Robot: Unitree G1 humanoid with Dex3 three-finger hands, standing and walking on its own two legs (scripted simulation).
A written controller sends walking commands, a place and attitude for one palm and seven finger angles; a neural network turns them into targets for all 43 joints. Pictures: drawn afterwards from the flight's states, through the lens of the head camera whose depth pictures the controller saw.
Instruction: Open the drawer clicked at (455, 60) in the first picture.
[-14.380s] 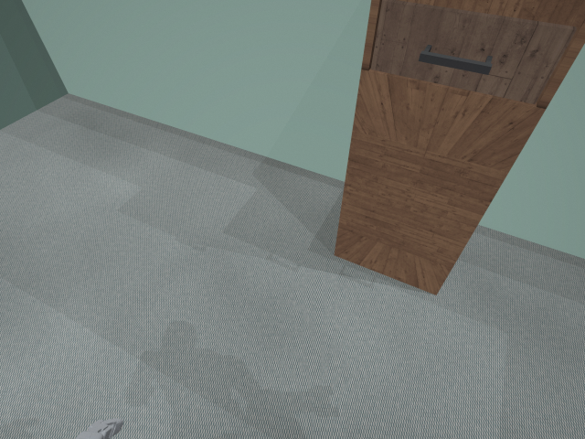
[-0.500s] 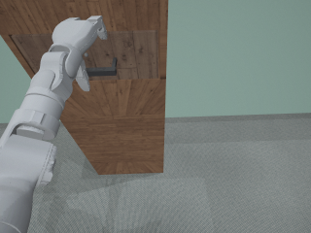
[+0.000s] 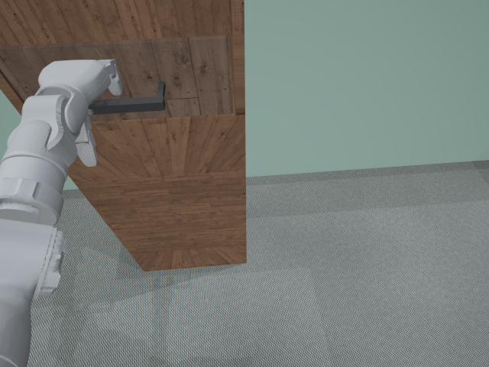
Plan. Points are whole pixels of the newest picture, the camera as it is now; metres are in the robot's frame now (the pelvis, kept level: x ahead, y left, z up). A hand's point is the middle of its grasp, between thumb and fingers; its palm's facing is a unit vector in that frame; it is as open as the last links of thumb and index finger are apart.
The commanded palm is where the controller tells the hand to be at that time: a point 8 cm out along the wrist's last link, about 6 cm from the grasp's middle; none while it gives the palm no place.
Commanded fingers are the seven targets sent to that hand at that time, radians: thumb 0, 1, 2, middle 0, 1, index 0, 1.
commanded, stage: move the hooked fingers above the handle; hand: left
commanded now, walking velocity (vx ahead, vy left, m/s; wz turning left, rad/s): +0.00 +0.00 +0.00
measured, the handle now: (123, 97) +0.54 +0.20 +0.14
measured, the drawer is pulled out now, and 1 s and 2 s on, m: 0.00 0.00 0.00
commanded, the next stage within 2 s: lower the fingers behind the handle in 1.50 s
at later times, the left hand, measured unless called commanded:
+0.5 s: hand (112, 79) +0.50 +0.19 +0.21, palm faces -0.01 -0.03 -1.00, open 13.6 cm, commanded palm +0.49 +0.22 +0.25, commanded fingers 0.00 -0.50 0.30 -0.30 -1.20 -0.30 -1.20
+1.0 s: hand (107, 93) +0.50 +0.21 +0.18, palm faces -0.01 -0.01 -1.00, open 13.5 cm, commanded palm +0.49 +0.21 +0.25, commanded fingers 0.00 -0.50 0.30 -0.30 -1.20 -0.30 -1.20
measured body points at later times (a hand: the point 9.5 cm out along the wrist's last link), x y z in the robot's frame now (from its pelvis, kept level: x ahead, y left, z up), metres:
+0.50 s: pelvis +0.00 +0.00 +0.00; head +0.03 -0.02 +0.45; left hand +0.50 +0.19 +0.26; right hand +0.08 -0.25 -0.13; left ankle +0.02 +0.09 -0.73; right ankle -0.03 -0.09 -0.73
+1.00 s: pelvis +0.02 +0.00 +0.00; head +0.06 -0.02 +0.45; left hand +0.50 +0.21 +0.23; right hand +0.06 -0.27 -0.14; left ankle +0.02 +0.09 -0.73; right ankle -0.03 -0.09 -0.73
